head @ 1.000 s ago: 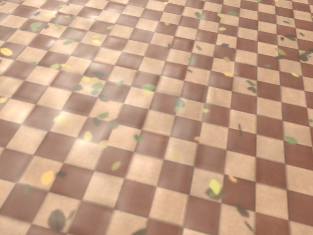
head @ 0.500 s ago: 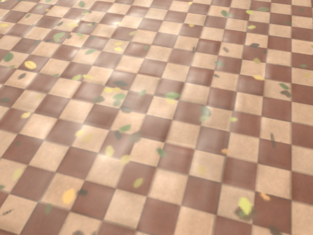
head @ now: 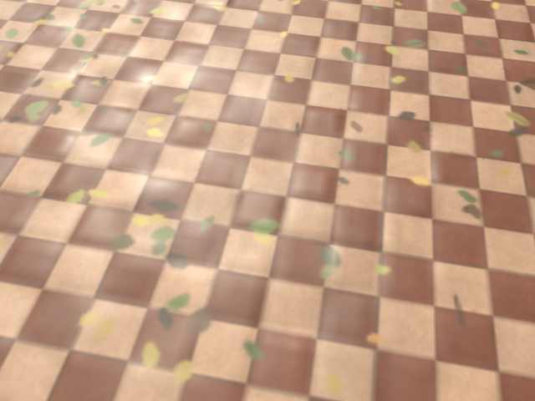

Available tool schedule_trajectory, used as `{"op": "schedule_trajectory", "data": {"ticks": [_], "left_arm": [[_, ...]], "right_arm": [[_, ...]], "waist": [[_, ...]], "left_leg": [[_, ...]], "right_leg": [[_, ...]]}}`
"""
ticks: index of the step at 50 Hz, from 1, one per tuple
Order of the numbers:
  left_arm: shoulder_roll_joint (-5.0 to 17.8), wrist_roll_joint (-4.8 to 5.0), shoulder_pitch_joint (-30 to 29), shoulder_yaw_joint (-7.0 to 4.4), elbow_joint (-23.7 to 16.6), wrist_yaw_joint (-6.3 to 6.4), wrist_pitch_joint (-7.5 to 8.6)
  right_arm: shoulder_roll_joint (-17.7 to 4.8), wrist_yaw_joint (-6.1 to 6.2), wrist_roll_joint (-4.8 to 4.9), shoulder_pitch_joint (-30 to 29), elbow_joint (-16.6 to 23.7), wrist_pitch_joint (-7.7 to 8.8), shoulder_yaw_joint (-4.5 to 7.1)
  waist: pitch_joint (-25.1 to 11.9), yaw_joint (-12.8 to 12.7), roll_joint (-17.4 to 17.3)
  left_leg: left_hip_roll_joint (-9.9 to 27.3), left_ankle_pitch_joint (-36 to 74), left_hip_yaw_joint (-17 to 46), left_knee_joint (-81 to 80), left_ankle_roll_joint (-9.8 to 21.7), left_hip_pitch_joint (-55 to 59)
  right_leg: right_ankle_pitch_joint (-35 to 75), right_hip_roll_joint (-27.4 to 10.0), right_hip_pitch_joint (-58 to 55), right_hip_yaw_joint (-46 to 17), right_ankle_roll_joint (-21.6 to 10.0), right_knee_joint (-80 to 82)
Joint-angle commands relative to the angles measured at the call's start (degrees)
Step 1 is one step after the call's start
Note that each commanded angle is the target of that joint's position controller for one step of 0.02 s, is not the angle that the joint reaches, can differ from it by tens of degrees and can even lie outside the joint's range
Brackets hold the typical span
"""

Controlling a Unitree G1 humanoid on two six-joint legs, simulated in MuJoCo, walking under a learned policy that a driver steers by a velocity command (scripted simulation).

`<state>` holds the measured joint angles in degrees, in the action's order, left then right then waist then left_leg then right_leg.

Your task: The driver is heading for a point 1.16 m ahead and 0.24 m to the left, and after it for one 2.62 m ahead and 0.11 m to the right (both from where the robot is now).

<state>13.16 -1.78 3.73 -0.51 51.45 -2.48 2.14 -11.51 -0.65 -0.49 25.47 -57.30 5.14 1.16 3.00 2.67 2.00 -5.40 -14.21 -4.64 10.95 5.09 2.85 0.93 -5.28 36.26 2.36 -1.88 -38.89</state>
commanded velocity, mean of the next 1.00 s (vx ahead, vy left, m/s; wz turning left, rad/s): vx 0.49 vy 0.00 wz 0.00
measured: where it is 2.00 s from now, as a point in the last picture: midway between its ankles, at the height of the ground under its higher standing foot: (256, 314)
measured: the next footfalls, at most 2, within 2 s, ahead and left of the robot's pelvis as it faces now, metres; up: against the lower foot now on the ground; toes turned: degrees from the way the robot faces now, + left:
right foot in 0.14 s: +0.26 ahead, -0.10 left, +0.00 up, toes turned -3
left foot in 0.66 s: +0.55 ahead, +0.09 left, +0.00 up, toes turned +5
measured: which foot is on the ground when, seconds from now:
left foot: down 0.00-0.16, up 0.18-0.64, down 0.66-1.00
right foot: up 0.00-0.12, down 0.14-0.66, up 0.68-1.00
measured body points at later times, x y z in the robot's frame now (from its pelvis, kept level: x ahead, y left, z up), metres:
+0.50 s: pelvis +0.29 -0.03 +0.00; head +0.31 -0.03 +0.45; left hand +0.23 +0.22 -0.14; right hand +0.43 -0.27 -0.12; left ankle +0.44 +0.12 -0.69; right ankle +0.22 -0.10 -0.74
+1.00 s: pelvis +0.56 +0.03 +0.00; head +0.58 +0.04 +0.45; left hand +0.68 +0.27 -0.14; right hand +0.51 -0.21 -0.14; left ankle +0.51 +0.09 -0.74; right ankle +0.69 -0.12 -0.68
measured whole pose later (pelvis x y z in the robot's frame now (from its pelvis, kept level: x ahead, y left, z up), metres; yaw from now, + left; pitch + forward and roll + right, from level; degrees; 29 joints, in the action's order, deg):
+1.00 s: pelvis +0.56 +0.03 +0.00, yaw +1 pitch +0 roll +0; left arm 12.8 -1.8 7.4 -2.6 54.4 -1.6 1.9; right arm -10.6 -0.1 -0.6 24.5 -59.7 5.3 1.9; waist 2.3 1.6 2.2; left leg -4.5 -11.8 -5.4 13.0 5.4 -1.3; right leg -5.3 -5.9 35.5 1.1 -1.3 -48.7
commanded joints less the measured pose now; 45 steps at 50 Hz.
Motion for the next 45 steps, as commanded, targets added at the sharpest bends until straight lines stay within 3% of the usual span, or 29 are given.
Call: {"op": "schedule_trajectory", "data": {"ticks": [1, 4, 5, 6, 7, 8, 9, 10, 11, 12, 13, 14, 17, 22, 25, 28, 31, 32, 33, 34, 35, 36, 37, 38, 40, 42, 45], "left_arm": [[2.93, 0.17, -7.30, -0.26, -5.25, 0.21, 0.87], [4.26, 0.13, -5.09, -0.93, -5.37, 0.68, 1.49], [5.14, 0.10, -0.56, -1.45, -4.05, 1.09, 1.78], [6.19, -0.09, 7.76, -2.16, -1.36, 1.62, 2.27], [8.96, -1.15, 17.65, -3.25, 1.31, 2.33, 2.81], [15.65, -2.64, 24.86, -5.17, 1.92, 3.04, 2.66], [13.89, -0.50, 23.23, -5.08, 2.24, 2.43, 1.76], [11.45, 0.90, 16.75, -4.56, 1.66, 2.24, 1.58], [7.77, 1.00, 12.53, -3.68, 0.97, 2.02, 1.92], [5.62, 0.82, 10.72, -3.10, 1.21, 2.04, 2.34], [4.11, 0.98, 10.32, -2.62, 2.04, 2.24, 2.71], [3.51, 0.87, 10.82, -2.38, 2.65, 2.32, 3.12], [5.56, 1.27, 14.20, -2.84, 4.63, 2.26, 4.30], [5.62, 1.24, 18.28, -2.57, 6.22, 2.17, 4.09], [6.28, 1.03, 21.69, -2.62, 7.45, 2.34, 3.94], [6.72, 0.55, 23.76, -2.74, 8.60, 2.85, 3.52], [7.85, 0.19, 22.01, -3.12, 8.86, 3.38, 3.17], [8.17, 0.28, 21.07, -3.22, 8.86, 3.36, 2.95], [7.28, 0.43, 20.85, -2.89, 8.51, 3.25, 2.84], [3.59, 1.69, 22.78, -1.84, 6.34, 2.95, 2.91], [1.58, 2.37, 27.72, -1.91, 6.73, 2.56, 2.90], [6.03, 1.08, 22.23, -3.13, 6.40, 2.73, 2.52], [5.71, 0.97, 18.05, -3.21, 5.12, 2.34, 2.84], [4.34, 1.04, 16.39, -3.03, 4.94, 2.16, 2.87], [2.56, -0.32, 17.55, -2.81, 5.49, 1.62, 1.48], [1.77, -0.46, 16.80, -2.81, 5.21, 1.11, 0.56], [1.89, -0.51, 10.24, -2.76, 2.91, 0.79, -0.14]], "right_arm": [[-8.34, 0.68, -0.35, 3.52, 0.69, 0.42, 1.48], [-9.19, 1.33, -0.95, 2.42, 0.03, -0.06, 1.63], [-9.72, 1.44, -1.12, 1.75, -0.06, -0.21, 1.76], [-9.91, 1.34, -1.01, 1.14, -0.16, -0.49, 1.75], [-9.29, 1.26, -0.53, 0.59, 0.69, -0.40, 1.41], [-3.39, 0.49, 1.68, 5.46, 3.05, -0.17, 0.00], [-7.15, 0.82, 1.00, 5.11, 1.97, -0.37, 1.26], [-9.04, 0.99, 0.20, -0.62, 3.48, -0.44, 2.06], [-8.01, 0.66, 0.08, -3.74, 4.36, 0.02, 1.83], [-7.05, 0.46, -0.11, -4.66, 4.22, -0.24, 1.88], [-6.35, 0.14, -1.14, -4.13, 4.13, -1.05, 1.82], [-5.02, -0.32, -1.58, -3.04, 3.60, -1.86, 1.60], [-4.36, -1.13, -1.79, -6.47, 5.05, -3.06, 1.61], [-4.10, -1.35, -1.20, -19.06, 9.38, -2.97, 1.00], [-3.85, -1.17, -0.85, -24.23, 10.96, -2.82, 0.53], [-5.08, -0.88, -0.93, -27.01, 12.45, -2.52, 0.82], [-6.32, -0.42, -1.12, -22.57, 11.67, -1.74, 1.57], [-6.98, -0.07, -1.32, -15.77, 9.40, -1.29, 2.15], [-8.91, 0.50, -2.01, -5.63, 5.85, -0.64, 3.10], [-14.57, 1.16, -3.41, 3.52, 4.43, -0.20, 4.57], [-17.76, 0.70, -2.48, 4.26, 3.81, -0.80, 5.39], [-14.31, 0.49, -0.71, -1.94, 4.55, -1.34, 4.77], [-10.34, 0.30, -0.37, -7.59, 5.69, -1.18, 3.74], [-7.63, 0.11, -0.61, -10.29, 5.85, -0.80, 3.01], [-5.01, 0.34, -0.33, -10.33, 4.45, -0.06, 2.16], [-5.57, 0.42, -0.17, -7.05, 2.80, 0.86, 2.19], [-6.88, 0.60, -0.02, -3.64, 1.27, 1.14, 2.38]], "waist": [[3.34, 0.50, -5.06], [1.72, -1.52, -5.80], [-0.77, -3.46, -6.46], [-5.12, -6.94, -5.74], [-10.81, -10.80, -4.39], [-20.41, -9.88, 7.27], [-22.33, -9.53, 5.75], [-11.90, -7.11, 1.90], [-6.38, -5.81, 0.44], [-2.97, -3.90, -0.09], [-1.34, -2.10, 0.61], [-1.50, -1.17, 1.10], [-0.44, -0.37, 0.92], [2.12, -2.93, 0.88], [2.24, -4.87, 1.28], [2.88, -5.38, 1.60], [0.93, -2.41, 1.86], [-2.46, 0.67, 1.10], [-8.11, 4.36, -1.04], [-15.96, 6.02, -8.85], [-20.45, 3.58, -17.97], [-12.69, 1.72, -8.66], [-5.76, 0.19, -5.53], [-2.95, -1.31, -3.96], [-1.58, -3.81, -5.98], [-1.70, -4.37, -5.59], [0.53, -3.73, -5.19]], "left_leg": [[16.52, 28.32, 6.77, -2.34, 5.63, -1.89], [17.92, 43.18, 6.24, 4.17, 4.82, 3.62], [17.70, 50.83, 5.78, 9.75, 4.14, 4.26], [16.25, 53.00, 4.38, 19.31, 3.23, 2.96], [14.55, 42.18, 3.15, 32.19, 2.31, -6.43], [6.86, 12.70, -0.59, 55.13, -0.74, -27.11], [1.19, -16.07, 5.19, 65.33, -0.45, -36.13], [5.34, -11.03, 8.10, 65.98, 0.28, -40.36], [7.49, -6.60, 8.04, 62.78, 0.42, -39.67], [9.23, -4.49, 7.85, 59.10, 0.31, -37.19], [10.21, -3.43, 7.71, 56.35, -0.39, -34.19], [10.33, -2.70, 7.25, 55.04, -1.06, -32.02], [11.22, 0.95, 5.35, 51.26, -2.71, -34.64], [11.80, 11.07, 2.24, 35.47, -4.45, -37.98], [10.35, 13.73, 0.68, 28.04, -3.86, -36.71], [9.61, 11.22, 0.97, 24.28, -2.16, -37.65], [6.85, 4.80, 0.02, 20.39, 0.46, -29.95], [4.85, 4.95, -1.02, 17.53, 1.59, -21.56], [5.67, 6.03, 0.23, 15.91, 3.26, -8.09], [20.63, 0.06, 18.57, 14.34, 7.41, 8.34], [30.69, 0.10, 42.83, 5.85, 13.58, 16.07], [27.30, -5.25, 38.06, 4.57, 11.43, 9.54], [25.34, -3.53, 29.81, 3.19, 9.86, 0.96], [22.57, 1.13, 24.13, 1.14, 8.06, -4.67], [18.89, 8.78, 16.58, -0.83, 5.89, -10.77], [17.93, 15.11, 13.69, -1.57, 6.31, -11.21], [17.03, 17.17, 10.79, -3.57, 6.55, -9.91]], "right_leg": [[0.61, 2.28, -2.05, 2.11, -0.83, 4.57], [-6.83, 4.76, -6.63, 2.55, -3.32, 7.91], [-9.55, 6.62, -12.23, 3.04, -4.41, 9.04], [-8.84, 8.24, -21.85, 3.81, -5.92, 12.56], [-8.84, 2.84, -36.77, -1.72, -8.39, 12.97], [-13.99, -15.56, -56.39, -27.75, -15.77, 13.85], [-13.72, -19.54, -56.64, -42.67, -18.91, 21.15], [-15.31, -16.15, -48.44, -32.53, -16.69, 22.23], [-12.14, -13.80, -40.26, -25.65, -15.01, 24.69], [-8.71, -10.96, -34.26, -20.42, -12.65, 26.68], [-5.84, -8.56, -29.58, -16.43, -10.94, 28.10], [-3.99, -7.47, -27.60, -14.03, -10.39, 29.03], [0.68, -6.23, -26.68, -10.09, -11.20, 31.43], [4.27, -3.63, -28.68, -5.46, -10.15, 33.02], [6.68, -4.36, -32.68, -4.61, -9.77, 32.34], [10.23, -6.96, -39.02, -5.32, -9.49, 30.06], [24.09, -7.70, -41.77, -4.05, -7.87, 22.22], [29.61, -6.38, -40.89, -2.70, -7.02, 14.04], [25.55, -3.50, -35.17, -0.50, -5.87, 2.07], [4.37, 1.30, -20.02, 2.58, -3.91, -17.19], [-32.84, 10.87, -4.81, -0.47, -2.82, -32.17], [-28.58, 6.45, 0.03, -6.19, -3.77, -35.48], [-22.65, 4.07, 0.40, -5.69, -3.93, -33.55], [-18.94, 2.09, -1.75, -5.31, -3.81, -30.31], [-16.54, 0.50, -6.76, -4.62, -2.54, -26.33], [-15.20, 0.55, -6.76, -3.43, -1.56, -24.94], [-9.97, -0.70, -0.94, -1.91, -0.06, -19.94]]}}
